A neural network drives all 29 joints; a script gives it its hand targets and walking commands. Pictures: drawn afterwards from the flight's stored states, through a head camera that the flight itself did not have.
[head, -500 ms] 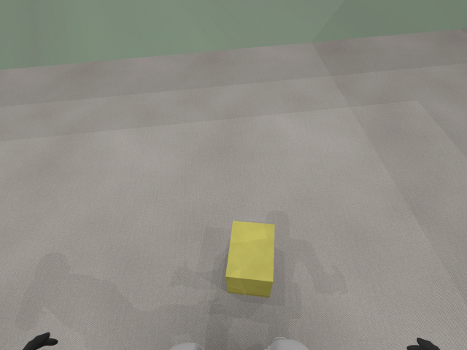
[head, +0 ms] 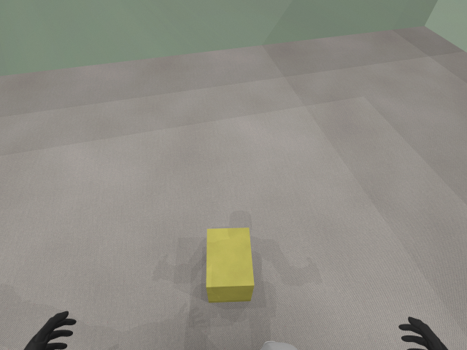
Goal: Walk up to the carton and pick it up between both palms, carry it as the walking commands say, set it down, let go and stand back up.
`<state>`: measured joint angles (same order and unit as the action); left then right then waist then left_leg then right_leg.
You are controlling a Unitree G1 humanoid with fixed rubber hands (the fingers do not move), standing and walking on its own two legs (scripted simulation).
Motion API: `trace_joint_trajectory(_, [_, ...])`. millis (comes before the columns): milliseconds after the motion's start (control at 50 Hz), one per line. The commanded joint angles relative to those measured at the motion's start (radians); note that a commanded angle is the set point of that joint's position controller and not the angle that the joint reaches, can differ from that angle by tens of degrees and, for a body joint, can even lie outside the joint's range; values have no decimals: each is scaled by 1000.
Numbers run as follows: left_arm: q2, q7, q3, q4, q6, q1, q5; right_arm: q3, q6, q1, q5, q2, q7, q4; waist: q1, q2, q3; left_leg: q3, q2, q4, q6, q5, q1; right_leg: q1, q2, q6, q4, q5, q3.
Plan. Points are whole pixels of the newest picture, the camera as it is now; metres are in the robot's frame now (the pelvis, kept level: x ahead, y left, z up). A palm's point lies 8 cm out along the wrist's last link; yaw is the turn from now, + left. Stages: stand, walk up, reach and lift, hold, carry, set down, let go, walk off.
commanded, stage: walk up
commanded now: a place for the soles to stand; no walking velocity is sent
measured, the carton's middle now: (228, 265) +0.51 +0.01 -0.65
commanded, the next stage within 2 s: reach and lift in 1.30 s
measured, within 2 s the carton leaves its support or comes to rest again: neither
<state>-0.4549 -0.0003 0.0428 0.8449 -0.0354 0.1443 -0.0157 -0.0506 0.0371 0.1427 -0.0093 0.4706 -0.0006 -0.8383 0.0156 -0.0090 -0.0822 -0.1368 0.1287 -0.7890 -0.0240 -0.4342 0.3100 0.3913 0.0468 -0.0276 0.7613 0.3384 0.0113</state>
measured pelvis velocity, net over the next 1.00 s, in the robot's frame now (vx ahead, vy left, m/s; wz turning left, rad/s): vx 0.03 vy -0.03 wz -0.09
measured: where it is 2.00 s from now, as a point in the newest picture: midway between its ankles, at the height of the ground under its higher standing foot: outside the picture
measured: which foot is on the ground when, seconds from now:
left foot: down 0.00-1.00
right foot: down 0.00-1.00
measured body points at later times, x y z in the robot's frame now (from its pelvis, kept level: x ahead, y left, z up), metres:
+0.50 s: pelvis +0.01 -0.01 +0.03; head +0.01 -0.02 +0.48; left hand +0.16 +0.31 -0.07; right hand +0.09 -0.36 -0.08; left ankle -0.01 +0.13 -0.71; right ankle +0.04 -0.10 -0.71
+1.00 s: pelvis +0.03 -0.03 +0.03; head +0.04 -0.03 +0.48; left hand +0.20 +0.27 -0.07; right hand +0.10 -0.37 -0.07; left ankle +0.01 +0.12 -0.71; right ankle +0.04 -0.10 -0.71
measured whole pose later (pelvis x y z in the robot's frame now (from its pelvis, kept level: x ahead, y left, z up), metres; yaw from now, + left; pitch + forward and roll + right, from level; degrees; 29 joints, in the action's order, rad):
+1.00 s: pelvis +0.03 -0.03 +0.03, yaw -5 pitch -1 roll +0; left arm -0.40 -0.04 0.04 0.96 0.01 0.06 -0.01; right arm -0.02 0.04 0.15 -0.02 0.43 -0.03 -0.99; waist 0.02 0.00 -0.04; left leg -0.03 0.06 -0.38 -0.05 -0.26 0.10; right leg 0.20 0.11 -0.08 0.41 0.18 0.08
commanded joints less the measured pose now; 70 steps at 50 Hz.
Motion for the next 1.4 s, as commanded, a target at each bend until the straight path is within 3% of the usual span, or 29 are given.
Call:
trace_joint_trajectory(0, [-203, 0, 47, -21, -14, 17, -4, -38, -2, -62, 12, 160, -5, 39, -16, 44, 97, 83, 4, 111, 69, 31, 38, -83, -148, -112, -198, -225, 278])
trace_joint_trajectory(20, [-217, 4, 46, -15, -17, 27, -5, -36, -6, -65, 16, 144, -4, 33, -18, 78, 115, 87, -42, 59, 55, -19, 26, -79, -203, -158, -255, -211, 389])
trace_joint_trajectory(40, [-226, 8, 44, -12, -19, 9, -5, -31, -8, -49, 17, 134, -2, 20, -7, 100, 113, 100, -58, 73, 55, -58, 17, -74, -230, -179, -287, -192, 420])
trace_joint_trajectory(60, [-218, 12, 40, -12, -18, -27, -3, -27, -6, -20, 16, 130, -1, 0, 12, 107, 110, 112, -59, 130, 60, -40, -17, -60, -225, -169, -296, -170, 395])
trace_joint_trajectory(80, [-195, 13, 30, -11, -14, -71, -1, -23, 0, -3, 13, 128, 0, -20, 30, 101, 108, 130, -49, 211, 67, 1, -75, -20, -195, -136, -296, -141, 337])
trace_joint_trajectory(100, [-165, 9, 18, -7, -9, -99, 4, -24, 7, -3, 8, 146, 1, -35, 36, 59, 97, 168, -15, 298, 80, 19, -113, 11, -145, -90, -272, -125, 267])
trace_joint_trajectory(140, [-149, 0, 14, 29, -3, -78, 12, -25, 15, -35, 0, 189, 1, -53, 7, 2, 91, 206, 80, 366, 107, 91, -109, -31, -83, -32, -210, -165, 157])
trace_joint_trajectory(180, [-159, -4, 21, 59, 0, -53, 14, -22, 14, -69, 0, 200, 0, -65, -21, -4, 89, 189, 102, 385, 116, 127, -62, -118, -69, -26, -204, -203, 118])
trace_joint_trajectory(280, [-158, -8, 19, 81, 1, -79, 5, -13, 1, -98, 5, 149, 2, -94, -9, 31, 93, 105, 2, 361, 74, 71, -109, -117, -122, -66, -324, -230, 230])
trace_joint_trajectory(360, [-150, -7, 10, 96, 2, -110, 5, -8, 0, -87, 6, 139, 6, -124, 5, 63, 103, 113, -9, 391, 69, 104, -177, -96, -129, -59, -387, -205, 256])
trace_joint_trajectory(380, [-175, -23, 30, 68, 20, -115, -16, -24, 10, -30, 3, 184, -6, -131, 13, 114, 112, 126, 4, 399, 79, 100, -188, -83, -106, -70, -367, -189, 242])
trace_joint_trajectory(460, [-137, -46, 30, 56, 41, -114, -11, -42, 22, -35, -10, 227, -23, -133, -2, -41, 66, 209, 166, 507, 147, 98, -207, 7, -62, -24, -226, -162, 122])
trace_joint_trajectory(500, [-132, -51, 34, 60, 45, -82, -18, -46, 20, -79, -12, 233, -25, -113, -27, -85, 55, 212, 211, 500, 177, 121, -171, -12, -63, -16, -191, -70, 93])
trace_joint_trajectory(540, [-142, -55, 42, 62, 43, -56, -24, -43, 15, -93, -11, 220, -24, -100, -42, -58, 62, 145, 167, 436, 151, 107, -134, -73, -70, -29, -240, -115, 108])
trace_joint_trajectory(560, [-159, -54, 48, 60, 41, -55, -26, -39, 11, -87, -7, 200, -23, -96, -38, 18, 62, 71, 88, 362, 111, 87, -118, -100, -92, -53, -325, -192, 172])
trace_joint_trajectory(580, [-184, -50, 55, 59, 38, -45, -23, -30, 6, -83, 0, 164, -23, -90, -39, 110, 87, 25, -14, 259, 69, 59, -93, -154, -139, -95, -410, -222, 297])
trace_joint_trajectory(600, [-188, -45, 52, 52, 36, -34, -18, -22, 0, -74, 4, 134, -22, -86, -41, 149, 98, 51, -73, 235, 46, 12, -30, -222, -180, -136, -462, -220, 417])
trace_joint_trajectory(620, [-193, -37, 53, 47, 35, -31, -16, -18, -3, -52, 4, 132, -24, -90, -36, 148, 100, 87, -81, 239, 45, -28, 18, -290, -215, -163, -480, -242, 455])
trace_joint_trajectory(640, [-182, -30, 49, 43, 34, -38, -12, -15, -2, -29, 3, 134, -28, -96, -22, 135, 111, 121, -78, 265, 49, -20, 22, -327, -225, -164, -476, -286, 449])
trace_joint_trajectory(700, [-139, -27, 35, 34, 40, -125, 2, -8, 16, 33, -4, 142, -34, -123, 31, 60, 132, 147, -47, 439, 57, 237, -169, -233, -159, -76, -437, -335, 292])
trace_joint_trajectory(740, [-124, -36, 29, 51, 37, -96, 3, -15, 21, 7, -6, 183, -32, -119, 9, -3, 137, 185, 26, 436, 65, 345, -245, -182, -115, -33, -414, -338, 218])
trace_joint_trajectory(820, [-142, -37, 39, 68, 33, -91, 2, -8, 15, -8, -3, 155, -32, -114, -5, 38, 145, 133, 0, 417, 52, 323, -189, -271, -123, -56, -419, -355, 222])
trace_joint_trajectory(1280, [-122, -43, 34, 58, 43, -136, 2, -9, 17, 6, -13, 146, -34, -87, -7, 22, 111, 127, 19, 464, 62, 285, -221, -222, -100, -57, -413, -322, 229])
trace_joint_trajectory(1300, [3, -72, 87, -236, 73, -219, -4, -120, -61, -224, -38, 38, 12, 264, -36, 24, -26, 147, -189, 368, 3, 178, 33, -172, -33, 67, -367, -143, 38])
trace_joint_trajectory(1320, [-27, -86, 88, -187, 125, -135, -47, -104, -115, -159, -33, 28, 19, 358, -44, 31, -59, 145, -174, 328, 25, 169, -45, -72, -53, 56, -390, -93, 43])
trace_joint_trajectory(1380, [-27, -92, 160, -282, 232, -94, -114, -173, -217, -52, -65, 53, 35, 395, 26, 55, 89, 147, -160, 281, 32, 169, -135, -52, -72, 29, -385, -98, 27])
